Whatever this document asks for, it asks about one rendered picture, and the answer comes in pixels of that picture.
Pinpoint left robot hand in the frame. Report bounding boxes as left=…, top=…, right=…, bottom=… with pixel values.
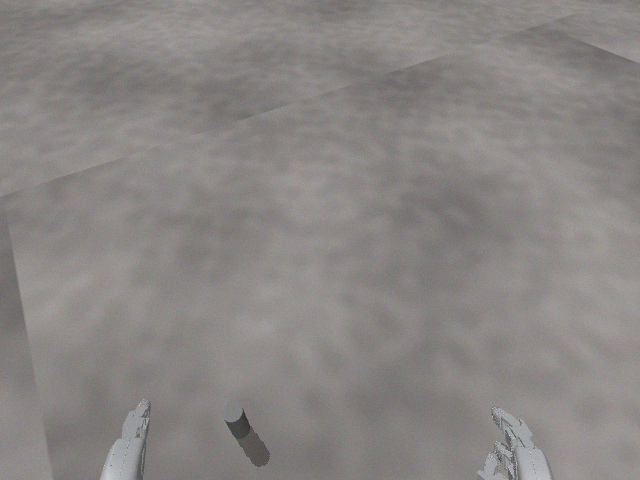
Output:
left=100, top=399, right=151, bottom=480

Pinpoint can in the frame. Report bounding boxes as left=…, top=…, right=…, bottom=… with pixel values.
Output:
left=222, top=401, right=250, bottom=439

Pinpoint right robot hand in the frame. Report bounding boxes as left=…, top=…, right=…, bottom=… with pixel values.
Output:
left=477, top=406, right=554, bottom=480

